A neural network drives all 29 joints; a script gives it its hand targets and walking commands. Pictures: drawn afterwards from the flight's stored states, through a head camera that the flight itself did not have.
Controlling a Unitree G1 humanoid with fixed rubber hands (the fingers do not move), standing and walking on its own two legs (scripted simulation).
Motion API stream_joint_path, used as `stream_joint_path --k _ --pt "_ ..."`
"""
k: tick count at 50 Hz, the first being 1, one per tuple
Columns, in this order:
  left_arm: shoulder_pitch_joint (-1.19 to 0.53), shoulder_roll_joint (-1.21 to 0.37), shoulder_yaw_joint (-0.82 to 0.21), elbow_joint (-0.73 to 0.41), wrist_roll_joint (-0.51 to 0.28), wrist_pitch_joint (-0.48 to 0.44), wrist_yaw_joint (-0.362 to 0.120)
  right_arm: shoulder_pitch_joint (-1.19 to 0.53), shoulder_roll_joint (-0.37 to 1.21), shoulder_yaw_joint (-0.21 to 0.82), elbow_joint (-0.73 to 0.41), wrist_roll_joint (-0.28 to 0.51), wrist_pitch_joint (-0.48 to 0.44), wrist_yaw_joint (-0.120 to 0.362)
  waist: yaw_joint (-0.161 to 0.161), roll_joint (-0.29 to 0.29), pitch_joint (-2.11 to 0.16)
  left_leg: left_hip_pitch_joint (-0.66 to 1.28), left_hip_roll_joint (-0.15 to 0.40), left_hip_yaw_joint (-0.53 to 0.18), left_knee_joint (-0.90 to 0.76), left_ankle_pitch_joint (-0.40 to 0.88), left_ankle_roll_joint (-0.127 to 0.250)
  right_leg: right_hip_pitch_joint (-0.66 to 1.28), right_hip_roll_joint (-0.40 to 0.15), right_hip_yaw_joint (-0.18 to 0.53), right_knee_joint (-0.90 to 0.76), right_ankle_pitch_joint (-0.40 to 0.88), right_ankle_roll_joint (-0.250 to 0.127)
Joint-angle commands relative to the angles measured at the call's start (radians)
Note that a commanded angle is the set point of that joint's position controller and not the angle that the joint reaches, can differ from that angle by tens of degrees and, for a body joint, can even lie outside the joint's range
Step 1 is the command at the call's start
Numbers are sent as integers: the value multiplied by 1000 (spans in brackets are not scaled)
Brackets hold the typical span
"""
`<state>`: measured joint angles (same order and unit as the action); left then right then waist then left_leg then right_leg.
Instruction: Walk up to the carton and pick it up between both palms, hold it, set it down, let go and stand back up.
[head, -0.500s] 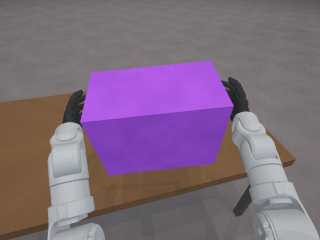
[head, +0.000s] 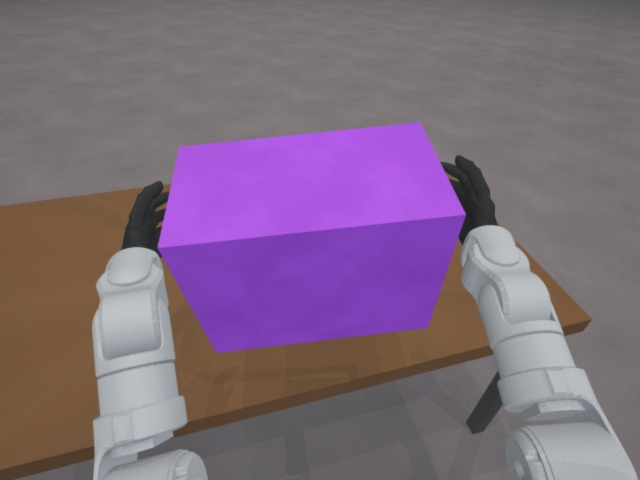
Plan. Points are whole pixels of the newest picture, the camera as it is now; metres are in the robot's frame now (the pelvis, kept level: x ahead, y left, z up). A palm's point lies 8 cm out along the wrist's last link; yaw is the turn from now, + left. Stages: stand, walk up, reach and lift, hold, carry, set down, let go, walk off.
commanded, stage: hold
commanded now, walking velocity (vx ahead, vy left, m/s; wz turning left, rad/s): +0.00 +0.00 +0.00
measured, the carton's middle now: (312, 244) +0.39 +0.01 +0.13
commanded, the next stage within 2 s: none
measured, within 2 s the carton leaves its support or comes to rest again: neither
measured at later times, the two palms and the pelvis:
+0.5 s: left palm (143, 248) +0.35 +0.20 +0.17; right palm (473, 221) +0.35 -0.18 +0.19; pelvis +0.00 +0.00 +0.00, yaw +0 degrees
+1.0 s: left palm (143, 246) +0.35 +0.20 +0.18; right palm (474, 219) +0.35 -0.18 +0.19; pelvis +0.00 +0.00 +0.00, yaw +0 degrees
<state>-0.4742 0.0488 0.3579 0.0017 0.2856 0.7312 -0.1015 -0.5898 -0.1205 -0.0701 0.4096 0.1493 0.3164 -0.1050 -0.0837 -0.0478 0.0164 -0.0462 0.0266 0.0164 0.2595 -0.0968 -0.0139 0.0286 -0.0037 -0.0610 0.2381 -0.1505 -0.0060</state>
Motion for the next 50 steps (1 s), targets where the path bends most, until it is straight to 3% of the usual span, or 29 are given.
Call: stream_joint_path --k 1,3,5,7,9,11,15,17,22,25,28,29,30,32,34,35,37,40,43,44,45,48,50 --pt "-568 -300 -390 -92 -155 -84 -154 -554 345 289 -198 54 -34 157 -13 56 -303 165 -64 45 1 108 -6 -30 36 -24 -24 140 23" --pt "-522 -333 -416 -132 -164 -76 -158 -525 359 314 -245 79 -38 160 -8 61 -335 173 -62 45 -2 145 -7 0 40 -21 -28 160 17" --pt "-562 -327 -411 -122 -168 -78 -154 -561 351 296 -219 81 -40 168 -6 70 -328 170 -59 45 4 145 -11 -32 38 -29 -26 135 13" --pt "-543 -348 -431 -154 -184 -82 -149 -579 363 330 -299 98 -57 166 5 56 -412 211 -62 41 25 203 -9 4 46 -25 -19 186 12" --pt "-544 -314 -381 -74 -150 -77 -146 -563 344 301 -201 70 -37 167 8 39 -296 164 -60 47 -3 125 3 -36 40 -25 -33 118 14" --pt "-559 -334 -395 -106 -153 -75 -152 -563 358 299 -224 76 -43 172 2 42 -313 158 -60 54 -11 110 0 -25 41 -24 -33 115 17" --pt "-567 -346 -444 -154 -176 -92 -135 -560 368 326 -248 93 -54 172 -4 64 -394 216 -56 42 24 206 -13 -20 49 -28 -16 172 16" --pt "-589 -329 -407 -108 -157 -90 -138 -552 353 288 -170 64 -44 180 0 72 -302 177 -54 46 -2 102 -10 -57 41 -29 -38 76 12" --pt "-560 -320 -382 -75 -149 -72 -153 -577 354 283 -187 62 -50 173 5 49 -307 140 -63 53 -12 89 2 -5 36 -25 -30 115 16" --pt "-569 -339 -418 -149 -178 -89 -150 -562 374 315 -244 84 -60 167 -9 52 -370 193 -60 44 20 202 -11 2 42 -23 -15 210 14" --pt "-539 -334 -402 -107 -158 -84 -150 -548 342 299 -223 76 -52 162 -15 66 -328 196 -61 45 19 194 -18 -23 46 -27 -25 162 16" --pt "-551 -327 -410 -132 -161 -87 -148 -549 350 304 -233 82 -55 164 -6 71 -336 192 -63 46 18 181 -15 -11 44 -26 -21 166 16" --pt "-537 -348 -446 -175 -170 -87 -142 -515 352 316 -248 90 -56 164 -17 91 -354 211 -57 38 27 226 -30 -12 51 -29 -14 191 8" --pt "-521 -336 -413 -129 -156 -75 -139 -535 333 310 -237 83 -50 166 -4 91 -320 202 -57 38 21 187 -23 -21 46 -29 -32 145 5" --pt "-511 -328 -412 -142 -157 -70 -142 -521 341 313 -238 85 -46 167 -4 63 -326 200 -59 43 16 194 -11 -15 45 -27 -25 181 12" --pt "-515 -345 -438 -175 -167 -73 -139 -536 349 330 -271 96 -52 165 -5 76 -374 216 -60 38 25 217 -21 7 49 -28 -16 191 12" --pt "-559 -337 -430 -180 -174 -81 -136 -562 360 321 -274 91 -52 171 2 54 -370 198 -58 41 16 180 -11 -13 52 -28 -22 150 10" --pt "-551 -338 -446 -166 -179 -80 -133 -550 349 312 -255 81 -51 172 -13 78 -358 202 -57 38 21 180 -15 -31 44 -24 -24 158 9" --pt "-544 -311 -400 -117 -165 -80 -143 -562 361 324 -229 84 -43 167 11 39 -344 158 -66 45 7 155 6 8 38 -20 -16 196 22" --pt "-540 -327 -414 -150 -170 -84 -145 -550 376 336 -270 92 -48 163 4 28 -376 170 -62 44 18 185 7 28 41 -17 -6 236 24" --pt "-572 -305 -390 -107 -159 -84 -148 -575 355 313 -224 78 -43 162 12 35 -327 142 -71 47 10 156 4 8 39 -21 -11 202 24" --pt "-569 -333 -410 -121 -174 -82 -153 -576 356 303 -241 75 -46 162 1 51 -346 162 -61 44 13 155 -8 -11 41 -26 -19 159 21" --pt "-535 -313 -369 -48 -147 -70 -165 -561 335 287 -200 68 -35 158 -4 36 -276 157 -63 51 -7 105 2 -24 33 -20 -40 142 20"
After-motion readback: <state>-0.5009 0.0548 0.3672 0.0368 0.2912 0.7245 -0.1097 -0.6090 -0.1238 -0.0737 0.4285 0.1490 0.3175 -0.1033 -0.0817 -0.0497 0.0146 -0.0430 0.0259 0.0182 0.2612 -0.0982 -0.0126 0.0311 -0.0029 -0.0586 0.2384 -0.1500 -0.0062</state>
